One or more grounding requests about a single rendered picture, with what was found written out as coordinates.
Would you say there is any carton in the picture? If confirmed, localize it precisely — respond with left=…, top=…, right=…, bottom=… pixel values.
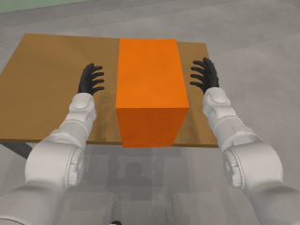
left=115, top=37, right=189, bottom=148

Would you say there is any left robot forearm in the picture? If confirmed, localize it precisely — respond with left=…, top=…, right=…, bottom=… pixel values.
left=24, top=93, right=97, bottom=180

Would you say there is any left robot hand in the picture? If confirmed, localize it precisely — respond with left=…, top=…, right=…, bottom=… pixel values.
left=78, top=63, right=105, bottom=96

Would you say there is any right robot forearm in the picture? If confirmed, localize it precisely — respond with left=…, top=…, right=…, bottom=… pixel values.
left=202, top=87, right=283, bottom=177

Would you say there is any table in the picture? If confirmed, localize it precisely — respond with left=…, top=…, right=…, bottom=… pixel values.
left=0, top=33, right=219, bottom=159

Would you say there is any robot right upper arm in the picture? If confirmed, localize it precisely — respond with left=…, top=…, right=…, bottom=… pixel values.
left=222, top=141, right=300, bottom=225

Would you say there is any robot left upper arm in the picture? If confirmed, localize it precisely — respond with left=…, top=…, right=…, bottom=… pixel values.
left=0, top=141, right=84, bottom=225

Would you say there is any right robot hand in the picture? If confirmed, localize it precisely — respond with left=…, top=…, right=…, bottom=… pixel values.
left=190, top=57, right=219, bottom=94

